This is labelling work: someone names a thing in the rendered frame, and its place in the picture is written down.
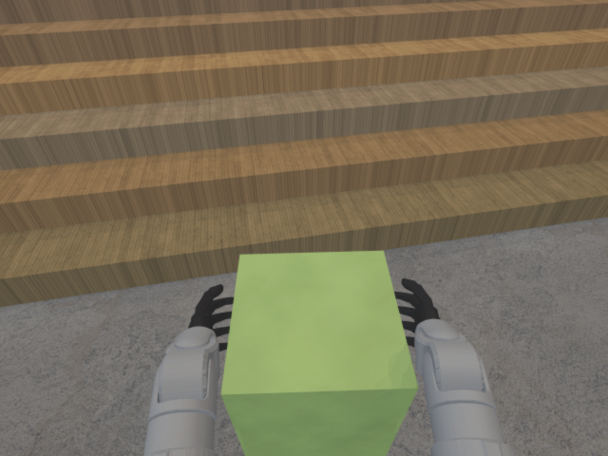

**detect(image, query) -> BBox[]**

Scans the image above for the right robot forearm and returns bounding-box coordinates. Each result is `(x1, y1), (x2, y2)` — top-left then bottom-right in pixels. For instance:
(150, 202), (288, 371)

(414, 319), (516, 456)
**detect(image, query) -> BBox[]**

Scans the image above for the carton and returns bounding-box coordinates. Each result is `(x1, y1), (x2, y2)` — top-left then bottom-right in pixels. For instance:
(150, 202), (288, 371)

(221, 251), (419, 456)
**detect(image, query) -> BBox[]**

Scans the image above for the robot left hand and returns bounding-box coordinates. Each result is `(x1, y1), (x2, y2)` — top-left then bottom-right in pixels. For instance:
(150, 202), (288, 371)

(188, 284), (234, 352)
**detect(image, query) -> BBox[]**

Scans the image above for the robot right hand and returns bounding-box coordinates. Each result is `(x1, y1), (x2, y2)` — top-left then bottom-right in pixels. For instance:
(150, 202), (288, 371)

(394, 278), (440, 347)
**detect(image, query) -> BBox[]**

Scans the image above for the left robot forearm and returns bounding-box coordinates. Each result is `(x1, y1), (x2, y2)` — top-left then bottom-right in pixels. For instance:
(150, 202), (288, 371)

(143, 327), (220, 456)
